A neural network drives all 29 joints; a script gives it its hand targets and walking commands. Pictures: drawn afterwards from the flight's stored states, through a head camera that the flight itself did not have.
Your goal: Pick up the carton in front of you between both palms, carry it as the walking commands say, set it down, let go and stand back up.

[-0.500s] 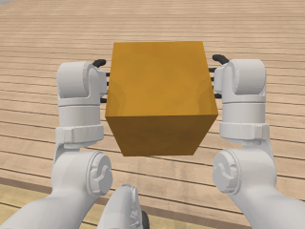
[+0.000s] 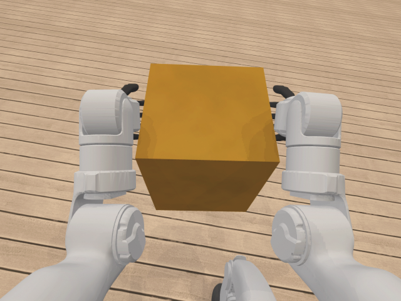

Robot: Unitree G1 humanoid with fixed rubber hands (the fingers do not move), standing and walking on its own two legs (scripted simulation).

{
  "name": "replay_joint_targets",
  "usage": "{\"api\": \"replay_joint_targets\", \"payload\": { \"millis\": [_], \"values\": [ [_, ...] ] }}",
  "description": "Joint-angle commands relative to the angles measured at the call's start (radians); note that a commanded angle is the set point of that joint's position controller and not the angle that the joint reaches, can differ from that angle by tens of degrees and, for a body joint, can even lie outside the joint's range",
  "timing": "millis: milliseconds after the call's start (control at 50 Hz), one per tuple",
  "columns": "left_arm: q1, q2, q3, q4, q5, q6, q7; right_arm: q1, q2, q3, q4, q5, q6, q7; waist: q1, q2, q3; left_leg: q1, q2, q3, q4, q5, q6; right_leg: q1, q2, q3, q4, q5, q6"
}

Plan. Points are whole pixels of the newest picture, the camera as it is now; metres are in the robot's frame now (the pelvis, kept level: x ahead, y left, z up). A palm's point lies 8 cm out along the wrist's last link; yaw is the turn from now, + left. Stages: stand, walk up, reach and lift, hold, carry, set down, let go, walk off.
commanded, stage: carry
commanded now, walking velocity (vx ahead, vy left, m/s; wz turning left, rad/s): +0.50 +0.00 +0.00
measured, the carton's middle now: (203, 146) +0.41 +0.00 +0.10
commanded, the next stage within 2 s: none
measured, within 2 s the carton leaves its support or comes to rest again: neither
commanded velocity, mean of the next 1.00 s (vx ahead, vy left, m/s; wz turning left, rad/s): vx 0.50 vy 0.00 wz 0.00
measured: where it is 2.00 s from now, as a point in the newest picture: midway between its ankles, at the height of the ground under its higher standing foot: (197, 188)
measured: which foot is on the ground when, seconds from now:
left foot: down 0.00-0.04, up 0.06-0.50, down 0.52-0.96, up 0.98-1.00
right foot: up 0.00-0.00, down 0.02-0.54, up 0.56-0.92, down 0.94-1.00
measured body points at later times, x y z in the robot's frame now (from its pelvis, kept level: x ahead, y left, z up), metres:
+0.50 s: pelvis +0.30 -0.02 +0.12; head +0.28 -0.02 +0.57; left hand +0.68 +0.12 +0.33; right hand +0.69 -0.16 +0.33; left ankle +0.41 +0.07 -0.60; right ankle +0.19 -0.12 -0.61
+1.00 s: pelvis +0.57 -0.06 +0.13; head +0.59 -0.06 +0.58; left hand +0.94 +0.08 +0.23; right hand +0.95 -0.20 +0.23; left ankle +0.44 +0.06 -0.57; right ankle +0.64 -0.16 -0.61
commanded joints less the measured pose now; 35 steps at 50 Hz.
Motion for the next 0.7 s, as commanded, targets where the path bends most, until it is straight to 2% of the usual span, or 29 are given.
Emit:
{"api": "replay_joint_targets", "payload": {
  "millis": [0,20,40,60,80,100,120,140,160,180,200,220,240,280,340,380,420,440,460,480,500,520,540,560,580,600,620,640,680],
  "values": [
    [-0.705,-1.131,-0.454,-0.002,-0.493,-0.032,-0.261,-0.620,1.064,0.380,0.080,0.434,0.010,0.409,0.215,0.357,-0.552,0.038,0.009,0.082,0.541,1.399,0.079,0.752,0.184,-0.068,-0.372,0.043,0.013],
    [-0.723,-1.147,-0.466,-0.023,-0.518,-0.045,-0.273,-0.598,1.066,0.370,0.084,0.417,-0.003,0.407,0.208,0.115,-0.584,-0.312,-0.106,0.005,0.871,0.832,0.009,0.963,0.020,0.470,-0.676,-0.112,-0.066],
    [-0.766,-1.165,-0.478,-0.068,-0.542,-0.059,-0.288,-0.602,1.069,0.366,0.051,0.405,-0.011,0.402,0.155,-0.265,-0.652,-0.541,-0.274,-0.130,1.316,-0.001,-0.018,1.074,-0.212,0.947,-0.835,0.169,-0.216],
    [-0.797,-1.201,-0.481,-0.091,-0.581,-0.057,-0.306,-0.633,1.041,0.364,0.025,0.377,-0.023,0.388,0.109,-0.176,-0.682,-0.608,-0.255,-0.318,1.546,-0.026,0.036,1.085,-0.196,0.878,-0.751,0.263,-0.221],
    [-0.844,-1.214,-0.493,-0.133,-0.605,-0.069,-0.319,-0.661,1.040,0.367,-0.020,0.376,-0.031,0.376,0.117,-0.103,-0.618,-0.682,-0.222,-0.298,1.588,-0.031,0.064,1.051,-0.168,0.774,-0.664,0.279,-0.183],
    [-0.874,-1.227,-0.501,-0.161,-0.620,-0.074,-0.329,-0.711,1.043,0.387,-0.075,0.381,-0.040,0.365,0.100,-0.077,-0.536,-0.760,-0.188,-0.264,1.563,-0.065,0.094,1.002,-0.164,0.707,-0.655,0.222,-0.128],
    [-0.884,-1.254,-0.503,-0.173,-0.629,-0.074,-0.336,-0.754,1.038,0.415,-0.123,0.386,-0.048,0.352,0.066,-0.095,-0.500,-0.805,-0.152,-0.259,1.521,-0.089,0.110,0.995,-0.160,0.631,-0.667,0.201,-0.109],
    [-0.888,-1.274,-0.511,-0.169,-0.633,-0.072,-0.339,-0.790,1.030,0.438,-0.173,0.395,-0.049,0.338,0.082,-0.097,-0.481,-0.833,-0.151,-0.241,1.506,-0.073,0.106,1.024,-0.162,0.586,-0.679,0.137,-0.098],
    [-0.866,-1.273,-0.514,-0.156,-0.628,-0.069,-0.337,-0.798,1.023,0.458,-0.192,0.397,-0.047,0.327,0.109,-0.086,-0.456,-0.876,-0.148,-0.216,1.457,-0.109,0.103,1.067,-0.157,0.569,-0.695,0.137,-0.088],
    [-0.839,-1.259,-0.512,-0.160,-0.620,-0.067,-0.331,-0.779,1.034,0.487,-0.206,0.402,-0.045,0.321,0.119,-0.076,-0.451,-0.902,-0.147,-0.175,1.354,-0.189,0.098,1.108,-0.161,0.544,-0.707,0.167,-0.103],
    [-0.815,-1.240,-0.510,-0.166,-0.601,-0.063,-0.323,-0.764,1.037,0.499,-0.207,0.402,-0.042,0.317,0.121,-0.047,-0.451,-0.880,-0.139,-0.181,1.209,-0.284,0.086,1.112,-0.171,0.519,-0.721,0.223,-0.109],
    [-0.799,-1.226,-0.507,-0.169,-0.589,-0.056,-0.315,-0.729,1.037,0.510,-0.193,0.409,-0.037,0.314,0.122,-0.035,-0.461,-0.837,-0.149,-0.127,1.074,-0.314,0.084,1.100,-0.167,0.464,-0.733,0.282,-0.114],
    [-0.785,-1.210,-0.504,-0.174,-0.575,-0.049,-0.310,-0.703,1.041,0.520,-0.182,0.413,-0.032,0.313,0.120,-0.067,-0.486,-0.825,-0.138,-0.119,1.004,-0.242,0.081,1.132,-0.184,0.437,-0.729,0.405,-0.123],
    [-0.748,-1.176,-0.496,-0.159,-0.550,-0.036,-0.303,-0.670,1.037,0.535,-0.161,0.418,-0.020,0.312,0.112,-0.129,-0.494,-0.811,-0.117,-0.111,0.855,-0.142,0.074,1.174,-0.188,0.367,-0.744,0.520,-0.127],
    [-0.701,-1.130,-0.477,-0.093,-0.512,-0.021,-0.304,-0.644,1.043,0.537,-0.095,0.426,0.002,0.321,0.100,-0.144,-0.446,-0.699,-0.128,-0.056,0.608,0.009,0.047,1.126,-0.151,0.251,-0.789,0.553,-0.086],
    [-0.688,-1.105,-0.457,-0.056,-0.501,-0.015,-0.309,-0.640,1.052,0.523,-0.045,0.437,0.012,0.334,0.101,-0.143,-0.396,-0.640,-0.156,0.006,0.476,0.041,0.042,1.110,-0.129,0.201,-0.797,0.571,-0.059],
    [-0.684,-1.077,-0.430,-0.020,-0.489,-0.013,-0.311,-0.646,1.062,0.498,0.013,0.457,0.016,0.351,0.093,-0.159,-0.350,-0.565,-0.184,0.044,0.341,0.078,0.047,1.101,-0.114,0.160,-0.774,0.656,-0.022],
    [-0.677,-1.068,-0.415,-0.002,-0.480,-0.014,-0.311,-0.647,1.065,0.483,0.040,0.465,0.016,0.359,0.081,-0.163,-0.346,-0.495,-0.210,0.067,0.278,0.089,0.053,1.094,-0.111,0.135,-0.732,0.750,-0.001],
    [-0.675,-1.062,-0.398,0.014,-0.475,-0.016,-0.311,-0.642,1.070,0.467,0.071,0.471,0.014,0.366,0.055,-0.136,-0.365,-0.364,-0.237,0.095,0.189,0.145,0.060,1.063,-0.085,0.079,-0.633,0.818,0.029],
    [-0.674,-1.057,-0.383,0.029,-0.471,-0.018,-0.310,-0.628,1.071,0.444,0.097,0.474,0.010,0.372,0.018,-0.088,-0.419,-0.153,-0.212,0.078,0.176,0.175,0.077,0.960,-0.063,0.043,-0.517,0.749,0.066],
    [-0.684,-1.047,-0.371,0.046,-0.466,-0.020,-0.311,-0.603,1.062,0.418,0.120,0.474,0.005,0.378,-0.030,-0.003,-0.474,0.053,-0.037,-0.162,0.197,0.146,0.118,0.773,-0.043,0.040,-0.337,0.453,0.112],
    [-0.721,-1.085,-0.363,0.072,-0.476,-0.020,-0.311,-0.636,1.031,0.391,0.127,0.457,-0.002,0.375,-0.029,0.239,-0.509,0.267,0.180,-0.584,0.185,0.255,0.266,0.467,0.077,0.064,-0.104,0.104,0.144],
    [-0.741,-1.083,-0.360,0.074,-0.473,-0.025,-0.310,-0.634,1.035,0.380,0.132,0.457,-0.007,0.377,-0.046,0.290,-0.460,0.306,0.212,-0.733,0.112,0.206,0.336,0.260,0.136,0.123,0.047,-0.160,0.131],
    [-0.750,-1.084,-0.355,0.067,-0.477,-0.031,-0.306,-0.649,1.050,0.374,0.110,0.471,-0.012,0.382,-0.036,0.186,-0.429,0.278,0.208,-0.671,0.126,0.183,0.325,0.203,0.088,0.168,0.101,-0.153,0.108],
    [-0.744,-1.093,-0.343,0.063,-0.475,-0.038,-0.303,-0.671,1.078,0.375,0.088,0.484,-0.018,0.389,-0.035,0.091,-0.410,0.217,0.183,-0.597,0.131,0.179,0.290,0.201,0.057,0.183,0.087,-0.100,0.100],
    [-0.731,-1.111,-0.339,0.065,-0.472,-0.046,-0.300,-0.691,1.105,0.378,0.069,0.495,-0.024,0.396,-0.020,0.058,-0.379,0.137,0.166,-0.521,0.098,0.172,0.244,0.234,0.024,0.193,0.010,-0.036,0.103],
    [-0.715,-1.125,-0.338,0.066,-0.469,-0.055,-0.299,-0.700,1.130,0.381,0.064,0.501,-0.030,0.402,-0.014,0.073,-0.381,0.090,0.143,-0.454,0.065,0.119,0.208,0.270,0.004,0.189,-0.062,0.005,0.111],
    [-0.712,-1.141,-0.344,0.049,-0.474,-0.065,-0.296,-0.705,1.153,0.382,0.058,0.505,-0.039,0.406,-0.006,0.105,-0.382,0.066,0.128,-0.401,0.040,0.105,0.190,0.303,0.005,0.168,-0.118,0.030,0.121],
    [-0.720,-1.173,-0.363,0.018,-0.485,-0.086,-0.291,-0.688,1.183,0.387,0.042,0.504,-0.056,0.410,-0.002,0.148,-0.388,0.063,0.105,-0.315,0.000,0.093,0.186,0.333,0.006,0.136,-0.252,0.063,0.143]
  ]
}}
